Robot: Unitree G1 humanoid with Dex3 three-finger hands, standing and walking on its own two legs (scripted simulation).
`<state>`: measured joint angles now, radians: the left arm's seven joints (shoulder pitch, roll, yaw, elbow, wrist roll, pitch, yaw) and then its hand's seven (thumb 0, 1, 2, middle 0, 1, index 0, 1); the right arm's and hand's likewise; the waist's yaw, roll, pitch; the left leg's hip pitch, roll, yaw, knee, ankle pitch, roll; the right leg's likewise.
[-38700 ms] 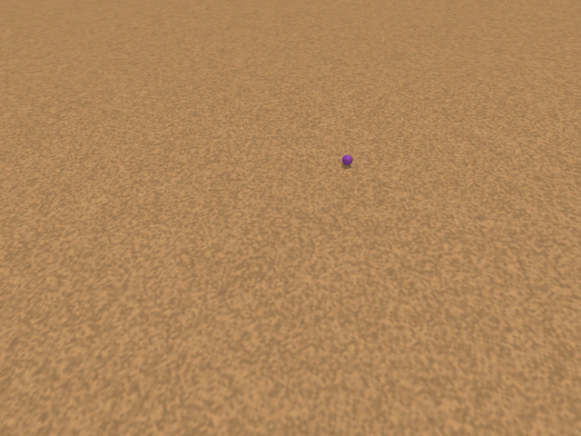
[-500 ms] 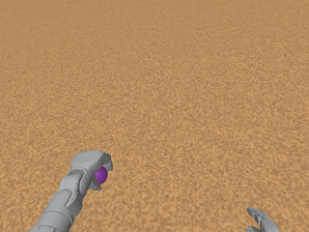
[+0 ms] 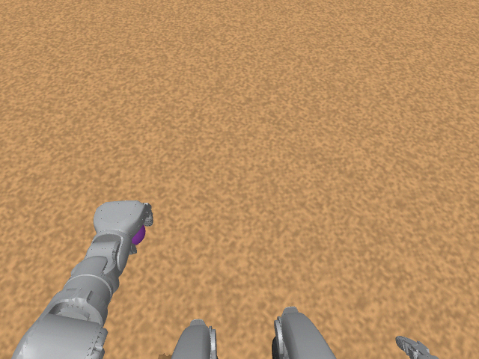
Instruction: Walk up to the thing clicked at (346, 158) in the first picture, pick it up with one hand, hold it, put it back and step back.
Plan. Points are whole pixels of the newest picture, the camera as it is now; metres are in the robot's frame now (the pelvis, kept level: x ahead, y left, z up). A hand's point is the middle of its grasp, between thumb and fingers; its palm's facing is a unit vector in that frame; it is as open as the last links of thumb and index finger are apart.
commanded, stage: crouch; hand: left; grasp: from above
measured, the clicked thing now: (131, 232) +0.39 +0.23 -0.13
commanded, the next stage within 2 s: lower in 1.40 s
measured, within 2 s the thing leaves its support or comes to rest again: neither
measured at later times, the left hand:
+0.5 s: hand (152, 249) +0.42 +0.24 -0.33, palm faces -0.44 +0.01 -0.90, open 7.5 cm
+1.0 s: hand (158, 251) +0.45 +0.25 -0.44, palm faces -0.45 -0.02 -0.89, open 7.5 cm
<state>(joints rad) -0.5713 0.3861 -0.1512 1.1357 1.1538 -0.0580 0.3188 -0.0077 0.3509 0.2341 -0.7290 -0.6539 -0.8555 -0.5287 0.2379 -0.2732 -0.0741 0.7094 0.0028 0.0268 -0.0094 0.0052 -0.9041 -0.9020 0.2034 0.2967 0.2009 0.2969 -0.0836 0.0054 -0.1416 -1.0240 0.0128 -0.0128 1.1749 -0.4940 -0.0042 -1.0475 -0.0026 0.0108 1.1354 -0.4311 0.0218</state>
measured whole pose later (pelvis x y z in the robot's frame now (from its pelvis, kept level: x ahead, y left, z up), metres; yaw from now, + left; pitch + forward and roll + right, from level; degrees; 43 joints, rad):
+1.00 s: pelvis -0.04 +0.01 -0.28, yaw -2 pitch +37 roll -6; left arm -1.00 0.68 0.07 1.42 1.26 -0.17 0.35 0.00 0.33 0.31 -0.70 -0.69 -0.84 -0.56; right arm 0.20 -0.27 0.01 0.73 -0.11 -0.06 0.13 0.00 -0.91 -0.90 0.20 0.30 0.20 0.30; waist -0.26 0.01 -0.10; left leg -2.16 -0.02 -0.08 2.22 -0.71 0.00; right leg -2.15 -0.01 -0.03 2.12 -0.63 0.04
